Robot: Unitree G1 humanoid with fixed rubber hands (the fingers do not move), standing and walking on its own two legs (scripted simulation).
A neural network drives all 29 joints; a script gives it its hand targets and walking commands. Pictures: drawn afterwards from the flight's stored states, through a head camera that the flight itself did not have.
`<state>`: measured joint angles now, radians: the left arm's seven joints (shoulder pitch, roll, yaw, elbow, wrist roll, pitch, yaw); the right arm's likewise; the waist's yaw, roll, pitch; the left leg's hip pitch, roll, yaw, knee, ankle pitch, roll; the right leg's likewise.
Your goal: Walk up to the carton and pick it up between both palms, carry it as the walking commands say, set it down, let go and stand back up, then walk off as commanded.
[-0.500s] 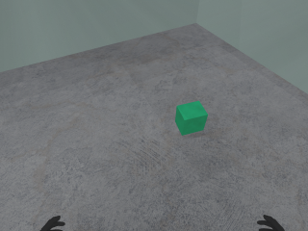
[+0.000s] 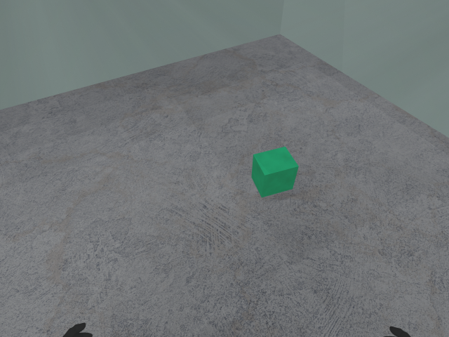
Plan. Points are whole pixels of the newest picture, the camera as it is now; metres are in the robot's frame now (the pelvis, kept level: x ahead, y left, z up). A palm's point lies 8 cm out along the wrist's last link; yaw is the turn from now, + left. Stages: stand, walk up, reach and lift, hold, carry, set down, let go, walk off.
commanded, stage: stand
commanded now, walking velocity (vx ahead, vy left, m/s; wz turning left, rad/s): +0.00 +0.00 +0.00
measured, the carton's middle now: (273, 172) +1.06 -0.21 -0.69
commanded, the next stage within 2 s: walk up in 0.44 s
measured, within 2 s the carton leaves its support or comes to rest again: neither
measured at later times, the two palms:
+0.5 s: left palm out of the picture +0.11 +0.32 -0.10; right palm out of the picture +0.11 -0.31 -0.11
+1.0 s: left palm (48, 315) +0.18 +0.37 -0.10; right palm out of the picture +0.13 -0.31 -0.07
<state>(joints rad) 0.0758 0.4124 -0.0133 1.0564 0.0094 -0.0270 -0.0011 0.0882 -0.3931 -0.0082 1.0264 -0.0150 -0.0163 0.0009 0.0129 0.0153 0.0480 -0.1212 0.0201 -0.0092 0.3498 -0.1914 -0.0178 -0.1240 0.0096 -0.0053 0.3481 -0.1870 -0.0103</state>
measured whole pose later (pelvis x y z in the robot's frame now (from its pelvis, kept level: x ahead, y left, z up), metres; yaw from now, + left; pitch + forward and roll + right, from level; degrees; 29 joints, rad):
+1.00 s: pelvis +0.09 +0.04 -0.01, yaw -4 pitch -2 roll +0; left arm 0.28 0.48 0.08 0.83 0.02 -0.03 -0.06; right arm 0.31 -0.45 -0.09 0.81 -0.03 -0.10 0.03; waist -0.01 -0.04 0.05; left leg -0.09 0.00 0.10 0.41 -0.30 0.03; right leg -0.41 0.01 0.07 0.98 -0.32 -0.03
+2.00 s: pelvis +0.45 -0.03 -0.03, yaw -11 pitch -1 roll +0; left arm 0.26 0.48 0.09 0.67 0.03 -0.06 -0.07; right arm 0.44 -0.49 -0.08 0.64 -0.01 -0.09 0.03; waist -0.05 -0.01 0.06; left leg -0.21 0.11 0.06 0.67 -0.42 0.00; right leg -0.37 -0.02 -0.04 0.57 -0.19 -0.04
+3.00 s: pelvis +0.54 -0.04 +0.00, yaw -9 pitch -2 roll -1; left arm 0.06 0.41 -0.01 1.05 0.00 -0.03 0.00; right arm 0.07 -0.40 -0.01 1.04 0.01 -0.02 0.01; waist -0.01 0.01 0.05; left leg -0.21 0.02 0.03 0.38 -0.14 0.00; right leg -0.10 -0.01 -0.06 0.34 -0.21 0.00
